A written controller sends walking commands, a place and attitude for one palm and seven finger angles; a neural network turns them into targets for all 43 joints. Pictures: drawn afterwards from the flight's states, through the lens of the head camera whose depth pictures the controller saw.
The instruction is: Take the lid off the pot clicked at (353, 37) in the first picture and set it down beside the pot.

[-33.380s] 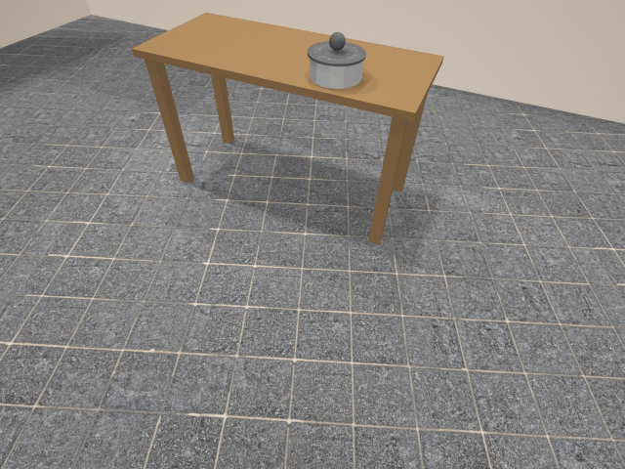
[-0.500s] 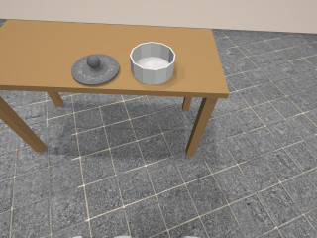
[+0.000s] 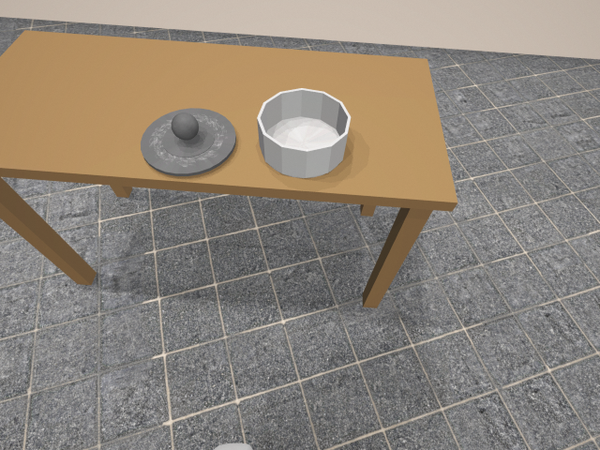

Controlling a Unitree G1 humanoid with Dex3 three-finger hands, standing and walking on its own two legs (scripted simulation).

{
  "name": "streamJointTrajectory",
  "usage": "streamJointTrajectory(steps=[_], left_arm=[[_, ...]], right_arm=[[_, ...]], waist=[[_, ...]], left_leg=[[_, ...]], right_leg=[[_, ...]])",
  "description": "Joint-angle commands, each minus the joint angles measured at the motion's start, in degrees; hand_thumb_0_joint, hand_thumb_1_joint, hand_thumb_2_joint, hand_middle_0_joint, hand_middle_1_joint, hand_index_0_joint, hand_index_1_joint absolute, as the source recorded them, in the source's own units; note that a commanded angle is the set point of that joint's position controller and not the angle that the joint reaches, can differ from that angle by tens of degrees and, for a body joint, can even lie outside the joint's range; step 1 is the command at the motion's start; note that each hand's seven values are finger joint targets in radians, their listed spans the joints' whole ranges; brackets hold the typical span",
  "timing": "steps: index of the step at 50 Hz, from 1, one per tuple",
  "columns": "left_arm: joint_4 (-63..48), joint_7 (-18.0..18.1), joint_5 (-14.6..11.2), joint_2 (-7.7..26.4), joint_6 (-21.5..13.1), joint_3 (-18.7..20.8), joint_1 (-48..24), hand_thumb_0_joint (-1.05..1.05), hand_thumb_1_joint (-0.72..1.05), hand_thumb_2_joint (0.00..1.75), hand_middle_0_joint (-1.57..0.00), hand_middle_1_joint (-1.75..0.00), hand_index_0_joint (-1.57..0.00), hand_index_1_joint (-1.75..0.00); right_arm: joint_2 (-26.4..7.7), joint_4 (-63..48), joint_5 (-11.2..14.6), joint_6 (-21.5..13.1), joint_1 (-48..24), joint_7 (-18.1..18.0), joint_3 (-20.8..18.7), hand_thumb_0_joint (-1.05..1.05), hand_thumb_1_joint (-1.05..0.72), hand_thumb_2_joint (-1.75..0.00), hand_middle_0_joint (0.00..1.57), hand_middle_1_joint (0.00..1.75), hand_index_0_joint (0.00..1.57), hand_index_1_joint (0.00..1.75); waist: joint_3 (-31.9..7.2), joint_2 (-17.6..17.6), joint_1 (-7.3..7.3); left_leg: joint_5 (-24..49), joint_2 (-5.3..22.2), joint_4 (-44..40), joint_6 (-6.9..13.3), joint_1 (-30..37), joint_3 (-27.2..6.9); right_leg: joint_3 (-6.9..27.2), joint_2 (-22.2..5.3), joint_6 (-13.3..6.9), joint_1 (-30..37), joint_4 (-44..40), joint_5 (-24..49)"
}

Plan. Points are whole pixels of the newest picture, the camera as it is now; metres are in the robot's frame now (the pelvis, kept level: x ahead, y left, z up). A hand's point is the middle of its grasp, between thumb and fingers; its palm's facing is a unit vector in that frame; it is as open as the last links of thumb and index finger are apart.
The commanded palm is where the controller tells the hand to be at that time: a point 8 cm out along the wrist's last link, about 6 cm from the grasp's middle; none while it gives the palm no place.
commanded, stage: stop stepping back and stand still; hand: left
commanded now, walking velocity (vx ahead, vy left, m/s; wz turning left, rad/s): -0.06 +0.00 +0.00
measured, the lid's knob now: (185, 126) +0.69 +0.28 -0.06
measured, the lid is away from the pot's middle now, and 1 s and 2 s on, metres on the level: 0.25 0.25 0.25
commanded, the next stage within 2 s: let the arm hang, fingers relaxed in 0.18 s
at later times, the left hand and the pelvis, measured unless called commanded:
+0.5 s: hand out of the picture +0.06 +0.17 -0.17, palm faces +0.01 -0.98 -0.21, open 7.3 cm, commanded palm none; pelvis +0.00 -0.01 +0.00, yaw -1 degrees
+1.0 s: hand out of the picture +0.02 +0.16 -0.18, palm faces +0.04 -0.98 -0.18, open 7.3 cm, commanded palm none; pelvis +0.02 -0.01 +0.00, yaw -1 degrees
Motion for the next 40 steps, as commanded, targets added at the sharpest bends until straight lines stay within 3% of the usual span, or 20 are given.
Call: streamJointTrajectory(steps=[1,2,3,4,6,8,10,11,12,13,14,15,17,21,23,28,36,40], left_arm=[[-4.5,0.4,-0.7,6.2,-0.5,1.7,2.7,0.00,0.90,0.90,-0.20,-0.30,-0.20,-0.30],[-5.1,0.4,-1.1,4.3,-0.1,1.0,2.3,0.00,0.90,0.90,-0.20,-0.30,-0.20,-0.30],[-4.8,0.3,-0.7,4.5,0.3,1.0,1.3,0.00,0.90,0.90,-0.20,-0.30,-0.20,-0.30],[-4.6,0.1,-0.9,4.3,0.9,1.0,0.6,0.00,0.90,0.90,-0.20,-0.30,-0.20,-0.30],[-4.0,-0.4,-0.7,3.8,1.0,0.8,1.3,0.00,0.90,0.90,-0.20,-0.30,-0.20,-0.30],[-3.4,-0.9,-0.5,3.3,0.8,0.3,2.5,0.00,0.90,0.90,-0.20,-0.30,-0.20,-0.30],[-2.3,-1.2,-0.1,3.8,0.1,0.1,5.8,0.00,0.90,0.90,-0.20,-0.30,-0.20,-0.30],[-2.1,-1.0,0.1,5.4,-0.4,0.2,5.9,0.00,0.90,0.90,-0.20,-0.30,-0.20,-0.30],[-2.3,-0.7,0.1,7.1,-0.8,0.3,4.3,0.00,0.90,0.90,-0.20,-0.30,-0.20,-0.30],[-2.7,-0.8,-0.1,8.2,-0.9,0.2,1.9,0.00,0.90,0.90,-0.20,-0.30,-0.20,-0.30],[-3.1,-1.1,-0.1,8.9,-0.6,0.0,0.1,0.00,0.90,0.90,-0.20,-0.30,-0.20,-0.30],[-3.0,-1.2,0.1,7.7,-0.7,0.1,0.0,0.00,0.90,0.90,-0.20,-0.30,-0.20,-0.30],[-1.7,-1.0,0.0,6.4,-0.9,-0.1,1.3,0.00,0.90,0.90,-0.20,-0.30,-0.20,-0.30],[-0.5,-0.8,-0.4,5.1,-1.3,0.0,3.1,0.00,0.90,0.90,-0.20,-0.30,-0.20,-0.30],[0.1,-0.9,-0.6,4.8,-1.4,0.1,4.4,0.00,0.90,0.90,-0.20,-0.30,-0.20,-0.30],[1.1,-0.7,-0.7,4.1,-1.4,0.1,5.0,0.00,0.90,0.90,-0.20,-0.30,-0.20,-0.30],[2.8,-0.6,-0.6,3.3,-1.4,-0.1,6.2,0.00,0.90,0.90,-0.20,-0.30,-0.20,-0.30],[3.5,-0.6,-0.6,3.0,-1.6,-0.1,7.2,0.00,0.90,0.90,-0.20,-0.30,-0.20,-0.30]], right_arm=[[-7.4,-0.9,-0.8,-1.2,10.8,-0.7,-1.9,0.00,-0.90,-0.90,0.20,0.30,0.20,0.30],[-8.8,-1.3,-1.0,-1.0,11.4,-0.9,-1.9,0.00,-0.90,-0.90,0.20,0.30,0.20,0.30],[-8.7,-1.0,-1.5,-0.9,11.7,-1.1,-1.5,0.00,-0.90,-0.90,0.20,0.30,0.20,0.30],[-7.8,-1.4,-1.4,-1.1,9.4,-1.4,-1.0,0.00,-0.90,-0.90,0.20,0.30,0.20,0.30],[-6.1,-2.0,-1.6,-1.4,6.4,-1.5,-0.3,0.00,-0.90,-0.90,0.20,0.30,0.20,0.30],[-6.3,-1.8,-1.6,-1.6,5.8,-1.2,-0.2,0.00,-0.90,-0.90,0.20,0.30,0.20,0.30],[-6.5,-1.2,-0.9,-1.6,6.1,-1.0,-0.2,0.00,-0.90,-0.90,0.20,0.30,0.20,0.30],[-5.3,-1.1,-0.4,-1.7,6.7,-0.8,-0.2,0.00,-0.90,-0.90,0.20,0.30,0.20,0.30],[-3.7,-1.3,-0.1,-1.5,7.2,-0.4,-0.2,0.00,-0.90,-0.90,0.20,0.30,0.20,0.30],[-3.2,-0.8,-0.2,-1.3,7.8,0.0,0.0,0.00,-0.90,-0.90,0.20,0.30,0.20,0.30],[-3.0,0.0,-0.4,-1.2,8.5,0.6,0.2,0.00,-0.90,-0.90,0.20,0.30,0.20,0.30],[-2.6,0.6,-0.9,-1.1,8.6,0.5,0.3,0.00,-0.90,-0.90,0.20,0.30,0.20,0.30],[-2.9,1.7,-0.9,-1.1,9.1,0.3,0.3,0.00,-0.90,-0.90,0.20,0.30,0.20,0.30],[-2.6,3.6,-0.9,-2.3,10.9,0.0,0.8,0.00,-0.90,-0.90,0.20,0.30,0.20,0.30],[-2.8,4.2,-0.9,-2.7,11.0,-0.2,0.9,0.00,-0.90,-0.90,0.20,0.30,0.20,0.30],[-2.2,5.5,-0.7,-2.8,12.5,-0.7,1.0,0.00,-0.90,-0.90,0.20,0.30,0.20,0.30],[-1.0,6.8,-0.6,-2.7,13.4,-0.9,1.0,0.00,-0.90,-0.90,0.20,0.30,0.20,0.30],[-1.1,7.1,-0.6,-2.7,13.3,-1.0,1.0,0.00,-0.90,-0.90,0.20,0.30,0.20,0.30]], waist=[[-16.2,7.5,-2.45],[-15.1,14.4,-3.14],[-12.9,12.0,-3.75],[-10.5,14.2,-2.53],[-7.2,13.5,-1.01],[-7.7,10.1,-0.25],[-9.6,5.5,0.95],[-9.1,-0.2,0.42],[-7.5,-4.9,-0.87],[-5.9,-5.1,-1.98],[-3.6,-1.2,-2.70],[-2.3,-2.0,-2.47],[-1.7,-4.6,-2.00],[-3.7,-0.5,-1.34],[-5.4,2.1,-0.79],[-6.4,3.1,-0.77],[-3.7,1.9,-0.89],[-4.4,1.4,-0.85]], left_leg=[[46.2,11.9,-8.4,5.7,17.7,-10.0],[61.6,18.5,-9.9,12.2,18.0,-15.5],[58.7,18.0,-10.9,14.2,15.7,-12.6],[53.1,17.2,-11.9,14.2,11.6,-12.3],[49.2,14.8,-11.7,12.8,10.4,-10.5],[42.6,12.7,-11.9,10.3,8.8,-8.0],[31.8,9.1,-8.5,6.5,8.0,-5.8],[23.3,5.7,-6.3,3.9,6.1,-4.4],[12.4,3.1,-5.6,2.1,3.6,-2.1],[6.0,1.6,-6.5,1.3,3.8,-1.3],[1.8,1.2,-8.4,1.7,5.3,-2.7],[3.2,2.0,-8.8,2.1,5.3,-3.1],[5.2,2.4,-8.6,2.4,5.3,-2.9],[11.7,4.1,-11.1,2.7,5.1,-3.5],[14.3,4.8,-11.4,2.9,5.6,-3.6],[17.5,5.3,-11.2,3.0,6.8,-3.2],[16.2,4.9,-11.1,2.9,6.9,-2.8],[17.2,4.9,-10.7,3.1,7.8,-2.7]], right_leg=[[0.8,-4.2,0.7,-3.4,9.4,24.9],[0.3,-0.5,2.3,-8.5,15.2,-10.2],[3.5,0.5,1.3,-8.3,22.0,-17.3],[4.7,-0.5,1.4,-8.9,23.8,-17.0],[3.7,-1.3,1.5,-9.5,19.9,-15.0],[1.2,-1.2,1.7,-5.3,11.3,-9.5],[0.4,-0.7,1.7,0.6,-1.7,3.9],[5.8,-2.5,0.5,2.0,-6.8,12.8],[11.3,-7.7,-1.3,1.3,-9.1,14.9],[12.7,-10.5,-3.4,-1.5,-10.4,11.5],[11.6,-10.0,-3.5,-7.5,-11.7,-0.6],[10.9,-7.0,-2.7,-8.7,-11.2,-3.3],[10.2,-5.8,-2.4,-7.4,-12.3,-2.2],[7.2,-4.4,-1.9,-2.0,-9.0,8.5],[6.2,-4.3,-1.7,0.1,-7.6,12.8],[5.0,-4.0,-1.4,1.6,-6.7,16.0],[4.8,-4.0,-1.5,0.5,-7.6,15.1],[4.9,-4.1,-1.5,0.6,-7.6,16.4]])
